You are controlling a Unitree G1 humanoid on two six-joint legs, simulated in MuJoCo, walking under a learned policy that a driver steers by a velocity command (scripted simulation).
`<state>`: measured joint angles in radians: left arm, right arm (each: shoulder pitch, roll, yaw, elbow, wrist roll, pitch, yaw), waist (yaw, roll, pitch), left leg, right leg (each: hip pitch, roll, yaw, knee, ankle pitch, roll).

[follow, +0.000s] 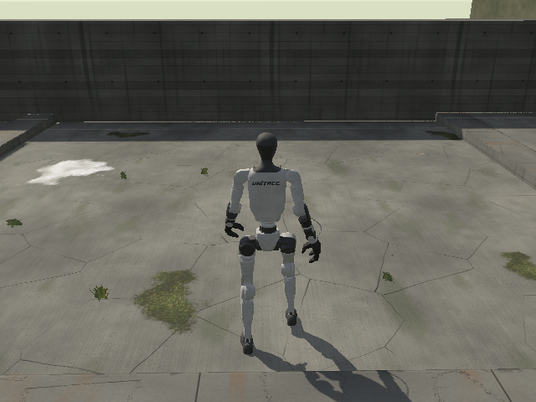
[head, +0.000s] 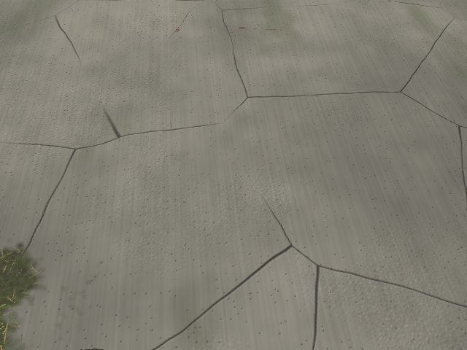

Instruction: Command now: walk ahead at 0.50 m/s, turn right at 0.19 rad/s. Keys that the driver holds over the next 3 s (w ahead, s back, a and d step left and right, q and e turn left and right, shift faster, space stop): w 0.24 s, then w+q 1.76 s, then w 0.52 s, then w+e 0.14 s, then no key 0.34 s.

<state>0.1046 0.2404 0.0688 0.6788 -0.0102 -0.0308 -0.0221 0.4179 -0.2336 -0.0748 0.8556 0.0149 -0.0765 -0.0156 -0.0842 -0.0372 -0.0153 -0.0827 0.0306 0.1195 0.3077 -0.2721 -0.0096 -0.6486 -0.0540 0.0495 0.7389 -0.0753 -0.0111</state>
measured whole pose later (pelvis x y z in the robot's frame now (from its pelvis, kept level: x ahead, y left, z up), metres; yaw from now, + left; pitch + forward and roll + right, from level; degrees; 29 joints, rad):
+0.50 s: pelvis +0.25 -0.04 +0.00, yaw +4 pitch +2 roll -2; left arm 0.35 0.24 0.07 0.85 0.00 -0.10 0.00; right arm 0.09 -0.26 -0.06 0.79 0.02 -0.06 0.03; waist 0.07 0.05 0.00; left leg -0.71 0.08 -0.06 0.70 0.09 0.02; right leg 0.02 0.06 -0.11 0.19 -0.25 -0.05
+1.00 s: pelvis +0.53 +0.03 +0.00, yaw +21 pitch +3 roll +0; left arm 0.05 0.27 0.06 0.69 0.01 -0.09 0.01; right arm 0.32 -0.27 -0.07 0.75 0.02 -0.04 0.00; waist -0.07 -0.03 0.03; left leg -0.17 -0.12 -0.14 0.37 -0.23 0.08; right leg -0.66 -0.07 0.11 0.66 0.00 0.07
